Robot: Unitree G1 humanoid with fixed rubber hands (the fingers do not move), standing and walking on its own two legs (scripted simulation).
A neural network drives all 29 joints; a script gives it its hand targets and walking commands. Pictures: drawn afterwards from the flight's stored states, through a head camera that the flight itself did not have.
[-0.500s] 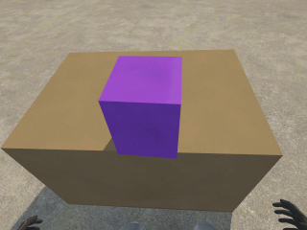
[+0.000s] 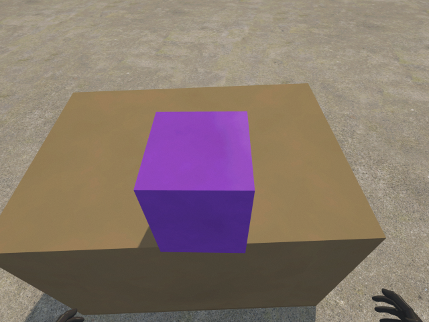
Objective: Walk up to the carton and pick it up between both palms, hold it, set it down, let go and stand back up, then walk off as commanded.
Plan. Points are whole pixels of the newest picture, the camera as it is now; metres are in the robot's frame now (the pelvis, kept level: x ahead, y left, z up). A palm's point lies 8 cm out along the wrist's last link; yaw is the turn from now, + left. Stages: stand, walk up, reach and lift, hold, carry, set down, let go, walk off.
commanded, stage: walk up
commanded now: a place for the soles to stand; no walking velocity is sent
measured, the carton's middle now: (202, 184) +0.42 +0.07 +0.00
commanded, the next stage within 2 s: none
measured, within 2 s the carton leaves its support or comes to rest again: neither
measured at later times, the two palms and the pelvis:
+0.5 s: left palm out of the picture +0.11 +0.32 -0.09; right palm out of the picture +0.11 -0.32 -0.10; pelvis +0.01 +0.00 +0.01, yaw -2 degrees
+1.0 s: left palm (44, 312) +0.17 +0.37 -0.09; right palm out of the picture +0.14 -0.25 -0.10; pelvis +0.05 +0.06 +0.01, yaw -3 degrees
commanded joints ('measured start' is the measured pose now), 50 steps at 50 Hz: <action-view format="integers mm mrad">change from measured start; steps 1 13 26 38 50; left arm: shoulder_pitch -16 -44 129 28 -74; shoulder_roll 203 166 279 153 169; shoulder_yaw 51 58 109 58 44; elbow -4 97 91 -35 61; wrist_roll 8 18 65 18 14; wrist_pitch -17 -21 -20 -7 -11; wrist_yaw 5 10 55 38 16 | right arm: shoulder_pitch -69 -110 -101 14 7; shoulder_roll -209 -152 -126 -173 -168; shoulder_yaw -60 -64 -128 -122 -76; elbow -19 103 53 -40 96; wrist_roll -2 3 -65 -49 -1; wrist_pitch -12 -10 35 25 -4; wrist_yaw -4 -3 22 -11 -12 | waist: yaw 5 -10 77 -17 0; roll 14 0 -151 144 18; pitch -113 -134 -74 1 -123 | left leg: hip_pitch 85 129 -175 26 59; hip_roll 110 118 -37 222 89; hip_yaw -105 -77 -118 -417 -230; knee -155 -220 117 -236 -233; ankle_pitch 164 195 -228 326 438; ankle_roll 26 34 35 226 36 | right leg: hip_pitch -17 15 131 -166 162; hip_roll -104 -102 -295 -41 -116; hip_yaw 75 77 443 11 5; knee -109 -169 -258 200 -135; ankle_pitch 325 372 153 -278 327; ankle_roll -62 -51 -292 -44 -41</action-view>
